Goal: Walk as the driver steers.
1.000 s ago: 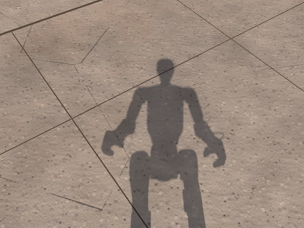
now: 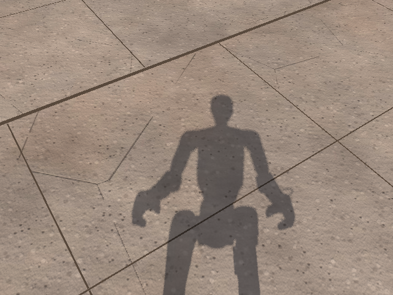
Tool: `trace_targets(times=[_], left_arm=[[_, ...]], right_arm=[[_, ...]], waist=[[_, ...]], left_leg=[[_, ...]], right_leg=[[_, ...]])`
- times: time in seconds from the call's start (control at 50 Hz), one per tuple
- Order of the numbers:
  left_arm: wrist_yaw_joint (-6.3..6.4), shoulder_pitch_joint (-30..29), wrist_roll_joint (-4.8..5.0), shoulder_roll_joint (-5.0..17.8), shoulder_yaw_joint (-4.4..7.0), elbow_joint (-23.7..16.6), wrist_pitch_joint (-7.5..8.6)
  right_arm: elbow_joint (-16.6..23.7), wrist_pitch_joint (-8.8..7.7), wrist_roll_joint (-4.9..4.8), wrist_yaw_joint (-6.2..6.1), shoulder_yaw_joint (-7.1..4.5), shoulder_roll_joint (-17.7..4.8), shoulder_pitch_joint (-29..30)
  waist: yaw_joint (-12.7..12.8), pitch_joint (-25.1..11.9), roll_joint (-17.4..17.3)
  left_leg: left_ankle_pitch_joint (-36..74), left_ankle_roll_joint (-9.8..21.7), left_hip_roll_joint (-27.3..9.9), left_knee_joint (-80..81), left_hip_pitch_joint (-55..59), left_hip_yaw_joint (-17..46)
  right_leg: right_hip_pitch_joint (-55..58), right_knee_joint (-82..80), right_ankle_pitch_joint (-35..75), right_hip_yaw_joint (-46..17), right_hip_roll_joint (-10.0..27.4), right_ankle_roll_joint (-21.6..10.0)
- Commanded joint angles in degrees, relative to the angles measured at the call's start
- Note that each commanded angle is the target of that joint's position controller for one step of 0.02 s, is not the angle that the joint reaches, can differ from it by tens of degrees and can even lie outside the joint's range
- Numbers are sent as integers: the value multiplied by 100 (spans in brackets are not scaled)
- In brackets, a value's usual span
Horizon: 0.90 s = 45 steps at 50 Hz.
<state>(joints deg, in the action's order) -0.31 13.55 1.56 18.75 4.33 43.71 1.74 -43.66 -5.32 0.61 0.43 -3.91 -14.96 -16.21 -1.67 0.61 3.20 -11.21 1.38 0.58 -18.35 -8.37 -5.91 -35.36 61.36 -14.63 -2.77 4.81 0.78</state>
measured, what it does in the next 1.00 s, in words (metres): walks ahead, turning right: right foot, then left foot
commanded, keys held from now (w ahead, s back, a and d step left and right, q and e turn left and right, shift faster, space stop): w+e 0.48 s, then w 0.52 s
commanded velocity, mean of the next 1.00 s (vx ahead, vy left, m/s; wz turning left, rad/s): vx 0.50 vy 0.00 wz -0.39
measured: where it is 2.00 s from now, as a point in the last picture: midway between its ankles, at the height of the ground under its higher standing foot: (274, 161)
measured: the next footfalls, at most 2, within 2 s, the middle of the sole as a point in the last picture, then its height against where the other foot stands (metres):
right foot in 0.26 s outside the picture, level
left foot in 0.78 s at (209, 257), level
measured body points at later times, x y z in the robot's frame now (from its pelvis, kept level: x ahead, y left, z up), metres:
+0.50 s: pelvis +0.26 -0.09 +0.00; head +0.29 -0.11 +0.45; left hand +0.43 +0.15 -0.10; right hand +0.34 -0.40 -0.10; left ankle +0.38 +0.08 -0.67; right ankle +0.25 -0.16 -0.75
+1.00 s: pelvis +0.55 -0.12 +0.00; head +0.58 -0.12 +0.45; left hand +0.78 +0.08 -0.11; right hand +0.51 -0.40 -0.11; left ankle +0.59 -0.04 -0.75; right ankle +0.53 -0.28 -0.67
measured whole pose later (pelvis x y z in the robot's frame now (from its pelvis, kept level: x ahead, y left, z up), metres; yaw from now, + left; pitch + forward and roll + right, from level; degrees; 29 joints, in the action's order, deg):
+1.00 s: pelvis +0.55 -0.12 +0.00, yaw -23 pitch +1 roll +1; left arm 0.0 13.7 0.4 17.2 3.1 41.2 3.0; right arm -46.2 -5.4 0.1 1.6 -2.4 -15.0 -17.6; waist -1.9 1.3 2.6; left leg -9.7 3.8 3.7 -19.5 -10.8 -1.5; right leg -33.3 59.0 -15.4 -2.7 4.2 -0.5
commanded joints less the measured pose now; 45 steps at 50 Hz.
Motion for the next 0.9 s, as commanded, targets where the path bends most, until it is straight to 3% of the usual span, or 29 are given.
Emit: trace_targets(times=[0.02,0.1,0.18,0.22,0.24,0.26,0.28,0.3,0.32,0.34,0.36,0.38,0.4,0.48,0.58,0.64,0.7,0.74,0.76,0.78,0.8,0.82,0.84,0.86,0.88,0.9], left_arm=[[-72,-80,-31,13,-28,-466,1],[-221,-810,-40,-41,-93,-720,36],[-318,-1306,-37,98,-62,-1023,8],[-334,-1129,-59,267,28,-1085,-20],[-319,-632,-57,436,134,-995,-40],[-261,307,-33,733,317,-740,-66],[-132,1195,0,1256,512,-549,-134],[-130,862,22,1791,528,-666,-62],[-172,994,-3,1261,377,-814,31],[-189,827,-46,982,289,-738,115],[-180,518,-35,853,244,-758,151],[-160,142,-65,684,193,-825,152],[-130,-71,-143,569,145,-930,157],[-9,-1,-111,670,177,-862,202],[85,446,-71,637,147,-576,186],[73,765,-46,686,151,-375,182],[89,905,-60,710,166,-238,126],[97,811,-61,734,179,-214,76],[95,736,-74,643,140,-234,59],[94,680,-137,445,44,-342,57],[91,1389,-66,71,-74,-389,135],[82,1345,-36,206,-90,-381,202],[59,796,46,626,22,-455,229],[53,361,30,627,12,-563,242],[42,107,-58,565,14,-625,257],[36,135,-105,505,38,-606,246]], right_arm=[[299,-133,-1,-49,-203,-779,375],[137,-74,-63,-100,-270,-1024,198],[-57,46,-187,-102,-348,-1228,-59],[-79,126,-230,-122,-395,-1407,-46],[-75,179,-255,-135,-409,-1473,-13],[-56,210,-260,-155,-363,-1383,3],[52,180,-81,-169,-234,-1084,-160],[389,26,83,-96,13,-348,-623],[415,-156,-139,-29,-64,-877,58],[568,-243,-309,0,-114,-1070,503],[537,-289,-223,-43,-85,-995,541],[475,-285,-69,-87,-114,-1012,506],[447,-225,-29,-84,-142,-1036,381],[512,-29,49,-90,-85,-771,549],[657,-82,-13,36,80,-459,1495],[776,-137,-94,117,64,-586,1880],[842,-182,-86,173,15,-733,1904],[763,-206,-83,164,-41,-835,1508],[589,-219,-58,133,-135,-987,908],[461,-232,15,102,-211,-1235,30],[301,-180,61,96,-357,-1713,-697],[152,-146,-101,158,-266,-1333,-898],[187,-121,-171,143,-158,-1004,-565],[269,-74,-114,120,-106,-894,-175],[274,-46,-61,121,-53,-772,75],[285,-64,-8,115,-6,-666,217]], waist=[[136,131,-710],[-105,297,-596],[-181,436,-597],[24,177,-756],[337,-153,-786],[832,-645,-669],[1116,-1180,75],[359,-1750,1360],[860,-2061,538],[856,-1241,311],[603,-802,-117],[362,-529,-201],[164,-470,-64],[77,-245,-108],[526,-36,84],[692,137,107],[633,200,199],[384,78,330],[70,-310,245],[-327,-1129,-10],[-262,-2028,-1361],[-338,-2012,-1880],[-388,-1099,-1247],[-284,-569,-814],[-158,-132,-614],[5,-33,-713]], left_leg=[[1325,973,-1588,1067,259,795],[1406,805,-1541,1082,361,114],[1826,623,-1742,757,1009,-191],[3583,498,-1738,32,1231,-398],[4460,410,-1651,-775,1188,-539],[4570,226,-1430,-2000,702,-724],[2515,-68,-1159,-3866,-782,-759],[-2329,-380,38,-5671,-3110,55],[-2285,-266,-75,-6113,-3661,1126],[-1706,-139,-284,-5958,-4037,1068],[-1221,-88,-521,-5500,-3809,1059],[-919,-126,-682,-5018,-3405,1071],[-714,-155,-784,-4807,-3000,1127],[-114,-462,-666,-3846,-2738,950],[1843,-511,-388,-1799,-2225,789],[1891,-372,-333,-1324,-2278,855],[1241,-127,-289,-1021,-2392,878],[789,82,-154,-845,-1862,698],[903,258,-66,-691,-987,582],[1122,622,-701,-965,518,1189],[185,1513,-1899,-795,2719,3451],[-1086,1660,-2253,44,2975,4906],[-1728,1400,-2127,185,2305,4360],[-1447,1225,-1910,288,1546,3662],[-917,1193,-1672,482,852,3166],[-410,1129,-1493,611,448,2825]], right_leg=[[-545,-622,772,-240,275,60],[-212,-1829,1594,114,151,-72],[-199,-2380,1110,373,25,-352],[369,-2462,514,705,-311,-583],[1088,-2556,351,889,-574,-734],[2453,-2849,629,941,-855,-944],[4206,-2945,766,-346,-115,-1303],[5670,-3756,-577,-3741,1205,-2359],[5731,-4430,-1076,-4356,1398,-2304],[5163,-4510,-646,-3571,1255,-2060],[4351,-4479,-65,-2926,1006,-1887],[3607,-4513,569,-2414,794,-1761],[3123,-4631,1010,-2152,657,-1736],[2314,-4884,1888,-1528,391,-1788],[2141,-4907,1349,-934,84,-1361],[2568,-4755,1084,-1193,347,-1349],[3247,-4403,1464,-1498,661,-1267],[3446,-3992,2424,-1506,655,-1140],[3397,-3302,3240,-1284,370,-1009],[2746,-1993,2861,-1015,59,-813],[688,137,804,-425,-823,-316],[-388,942,-1813,-683,-978,-247],[-879,1294,-1495,-770,-629,-284],[-860,1160,-1026,-488,-341,-301],[-775,770,-678,-347,-155,-283],[-490,447,-407,-339,30,-268]])
Over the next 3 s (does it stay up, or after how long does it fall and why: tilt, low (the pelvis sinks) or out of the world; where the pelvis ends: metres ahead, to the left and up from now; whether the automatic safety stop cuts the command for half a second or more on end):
stays up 1.19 -0.39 -0.02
